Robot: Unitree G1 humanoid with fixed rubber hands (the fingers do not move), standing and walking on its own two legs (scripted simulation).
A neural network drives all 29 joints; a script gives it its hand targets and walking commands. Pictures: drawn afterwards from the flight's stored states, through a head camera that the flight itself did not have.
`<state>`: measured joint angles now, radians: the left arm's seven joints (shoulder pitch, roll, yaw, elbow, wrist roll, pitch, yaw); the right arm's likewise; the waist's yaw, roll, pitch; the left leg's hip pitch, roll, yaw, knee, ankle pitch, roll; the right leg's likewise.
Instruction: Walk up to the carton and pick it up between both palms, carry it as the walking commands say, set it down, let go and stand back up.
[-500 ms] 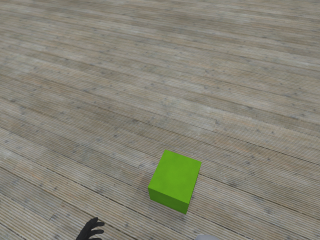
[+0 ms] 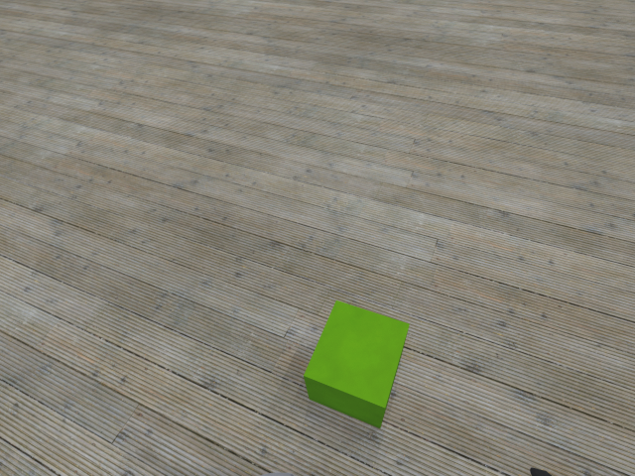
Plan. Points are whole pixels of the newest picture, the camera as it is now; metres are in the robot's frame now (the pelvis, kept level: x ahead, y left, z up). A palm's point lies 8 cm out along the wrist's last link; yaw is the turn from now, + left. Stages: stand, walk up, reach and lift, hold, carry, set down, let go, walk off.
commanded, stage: walk up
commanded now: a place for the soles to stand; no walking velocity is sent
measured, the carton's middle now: (357, 362) +0.52 -0.03 -0.66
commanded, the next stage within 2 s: none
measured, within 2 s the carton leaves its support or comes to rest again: neither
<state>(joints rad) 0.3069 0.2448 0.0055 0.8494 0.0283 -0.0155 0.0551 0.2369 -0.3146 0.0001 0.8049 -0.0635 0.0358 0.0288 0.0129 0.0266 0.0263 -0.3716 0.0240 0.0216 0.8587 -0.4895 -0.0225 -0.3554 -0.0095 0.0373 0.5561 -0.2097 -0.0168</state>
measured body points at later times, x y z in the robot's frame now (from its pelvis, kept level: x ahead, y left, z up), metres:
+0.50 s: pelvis +0.03 +0.13 +0.00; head +0.04 +0.13 +0.45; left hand +0.20 +0.34 -0.11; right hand +0.00 -0.13 -0.13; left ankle +0.06 +0.23 -0.73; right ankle +0.05 +0.02 -0.71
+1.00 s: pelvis +0.08 +0.16 +0.00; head +0.09 +0.16 +0.45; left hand +0.27 +0.34 -0.13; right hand +0.07 -0.12 -0.12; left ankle +0.10 +0.24 -0.73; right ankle +0.04 +0.03 -0.73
